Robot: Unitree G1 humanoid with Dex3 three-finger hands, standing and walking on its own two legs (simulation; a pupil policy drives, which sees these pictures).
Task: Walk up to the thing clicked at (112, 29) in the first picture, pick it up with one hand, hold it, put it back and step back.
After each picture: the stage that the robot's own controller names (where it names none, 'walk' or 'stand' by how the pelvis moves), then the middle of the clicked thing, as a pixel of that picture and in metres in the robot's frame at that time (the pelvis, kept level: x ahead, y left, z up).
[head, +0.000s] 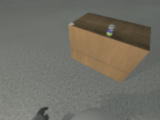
stand; (110, 30) +1.02 -0.24 +0.01
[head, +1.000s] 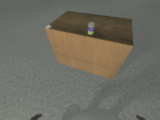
walk; (91, 28) +0.92 +0.05 +0.03
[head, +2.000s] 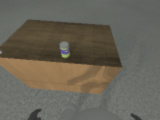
walk; (64, 49) +0.51 +0.22 +0.04
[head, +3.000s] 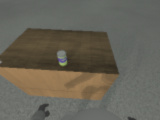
stand; (62, 58) +0.47 +0.23 +0.01
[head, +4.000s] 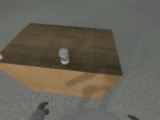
stand; (64, 56) +0.46 +0.21 +0.01
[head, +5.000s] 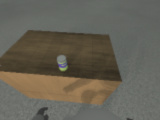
stand; (62, 63) +0.42 +0.22 +0.01
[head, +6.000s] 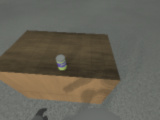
stand; (61, 62) +0.43 +0.23 +0.01
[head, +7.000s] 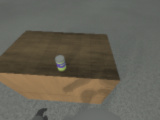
rise first; (60, 63) +0.42 +0.23 +0.01
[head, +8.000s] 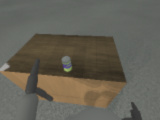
rise first; (67, 63) +0.42 +0.22 +0.01
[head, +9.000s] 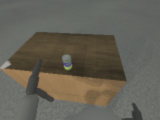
go down; (67, 62) +0.43 +0.22 +0.01
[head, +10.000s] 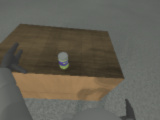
go down; (63, 60) +0.42 +0.19 +0.03
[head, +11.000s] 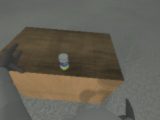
approach; (64, 61) +0.43 +0.20 +0.02
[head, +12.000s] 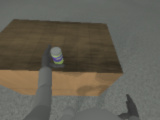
close; (57, 56) +0.43 +0.22 +0.06
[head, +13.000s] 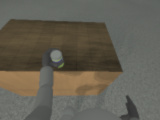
lift; (57, 59) +0.40 +0.21 +0.06
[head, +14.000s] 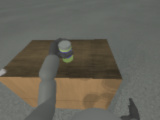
lift; (66, 51) +0.36 +0.15 +0.24
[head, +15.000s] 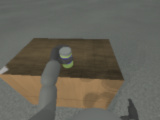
hold; (66, 57) +0.34 +0.16 +0.19
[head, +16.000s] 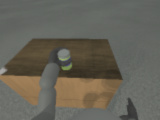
hold; (65, 60) +0.34 +0.16 +0.18
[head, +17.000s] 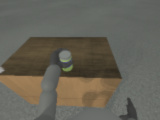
crouch; (66, 61) +0.34 +0.15 +0.17
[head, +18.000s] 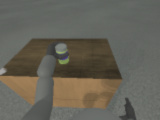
crouch; (62, 54) +0.38 +0.18 +0.19
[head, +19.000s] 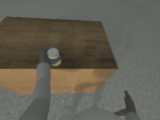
lower; (54, 57) +0.42 +0.22 +0.05
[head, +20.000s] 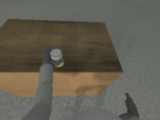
lower; (57, 58) +0.41 +0.20 +0.06
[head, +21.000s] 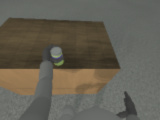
lower; (57, 56) +0.43 +0.20 +0.06
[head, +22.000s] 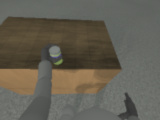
lower; (56, 55) +0.43 +0.21 +0.06
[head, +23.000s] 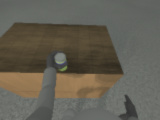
draw back; (61, 62) +0.39 +0.19 +0.06
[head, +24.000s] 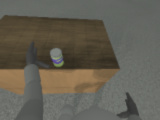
withdraw; (57, 57) +0.41 +0.20 +0.06
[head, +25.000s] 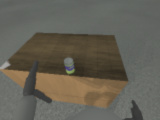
sink last; (69, 65) +0.40 +0.19 +0.03
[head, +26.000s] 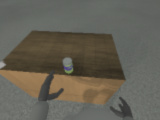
stand; (68, 65) +0.40 +0.19 +0.01
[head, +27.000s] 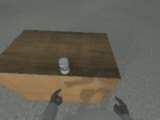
stand; (64, 66) +0.39 +0.20 +0.01
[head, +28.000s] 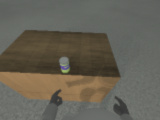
stand; (64, 65) +0.40 +0.20 +0.01
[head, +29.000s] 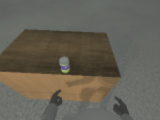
stand; (64, 64) +0.40 +0.19 +0.01
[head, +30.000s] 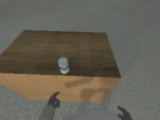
stand; (63, 65) +0.39 +0.20 +0.02
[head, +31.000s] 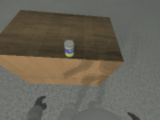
walk; (69, 48) +0.49 +0.16 +0.03
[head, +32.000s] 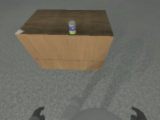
walk; (72, 27) +0.82 +0.24 +0.04
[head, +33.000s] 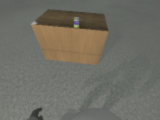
stand; (76, 22) +1.11 +0.21 +0.03
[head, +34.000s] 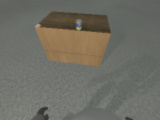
stand; (78, 24) +1.10 +0.18 +0.01
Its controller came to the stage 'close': yes
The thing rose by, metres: 0.21
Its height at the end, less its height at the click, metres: +0.00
